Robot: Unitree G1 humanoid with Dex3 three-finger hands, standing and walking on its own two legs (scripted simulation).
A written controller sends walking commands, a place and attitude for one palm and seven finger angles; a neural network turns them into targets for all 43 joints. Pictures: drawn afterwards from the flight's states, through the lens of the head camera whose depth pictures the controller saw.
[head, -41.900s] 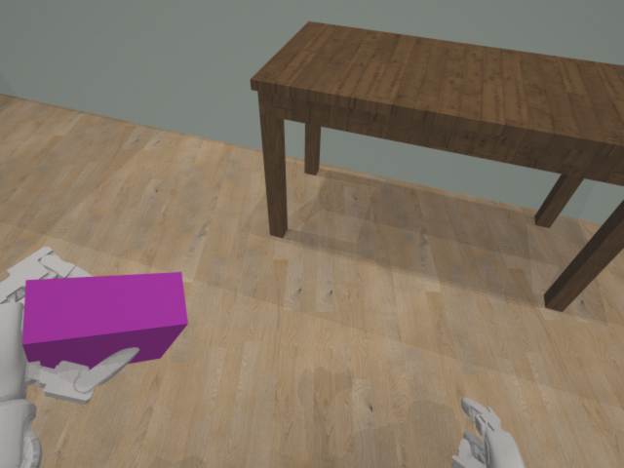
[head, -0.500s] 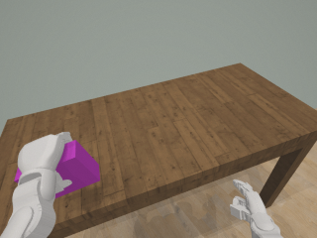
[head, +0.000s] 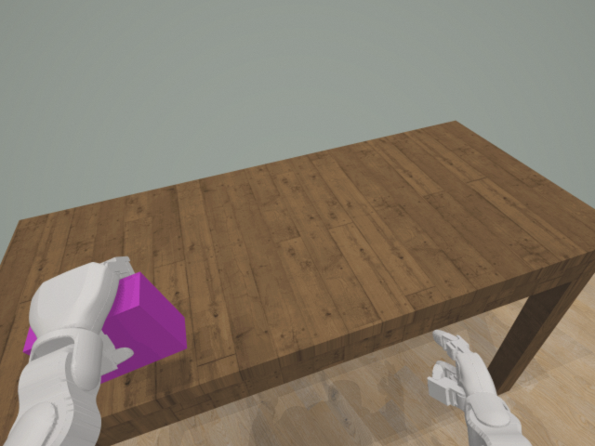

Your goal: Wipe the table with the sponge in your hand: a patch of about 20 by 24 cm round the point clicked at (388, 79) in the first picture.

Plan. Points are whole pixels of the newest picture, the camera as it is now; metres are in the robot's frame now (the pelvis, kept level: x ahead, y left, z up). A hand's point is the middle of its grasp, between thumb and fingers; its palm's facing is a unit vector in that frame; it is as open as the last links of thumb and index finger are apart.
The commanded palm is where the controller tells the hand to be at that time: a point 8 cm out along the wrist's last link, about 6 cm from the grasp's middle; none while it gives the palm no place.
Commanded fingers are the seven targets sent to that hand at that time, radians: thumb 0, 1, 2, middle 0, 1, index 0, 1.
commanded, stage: bring the sponge back beside the body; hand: left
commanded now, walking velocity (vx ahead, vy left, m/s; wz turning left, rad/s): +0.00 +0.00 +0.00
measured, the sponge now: (123, 338) +0.20 +0.28 +0.07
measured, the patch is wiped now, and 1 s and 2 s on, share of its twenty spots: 0.90 0.90 0.90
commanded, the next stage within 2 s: step back with the hand held close in 0.78 s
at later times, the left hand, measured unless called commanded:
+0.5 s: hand (99, 335) +0.18 +0.28 +0.11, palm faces +0.11 -0.16 -0.98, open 9.2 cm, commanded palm +0.15 +0.28 +0.18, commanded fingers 0.00 0.10 1.30 -1.20 -1.60 -1.20 -1.60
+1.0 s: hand (123, 320) +0.20 +0.26 +0.12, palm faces +0.27 -0.72 -0.64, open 9.2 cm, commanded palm +0.15 +0.28 +0.17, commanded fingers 0.00 0.10 1.30 -1.20 -1.60 -1.20 -1.60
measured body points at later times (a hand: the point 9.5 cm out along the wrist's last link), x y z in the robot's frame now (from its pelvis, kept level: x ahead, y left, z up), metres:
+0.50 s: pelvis +0.00 +0.00 +0.00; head -0.04 -0.04 +0.45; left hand +0.17 +0.29 +0.16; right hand +0.26 -0.19 -0.06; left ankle +0.02 +0.10 -0.74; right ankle +0.01 -0.08 -0.74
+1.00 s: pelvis -0.01 +0.00 +0.00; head -0.03 -0.02 +0.45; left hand +0.18 +0.29 +0.16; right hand +0.25 -0.19 -0.05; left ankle +0.02 +0.10 -0.74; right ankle +0.01 -0.08 -0.74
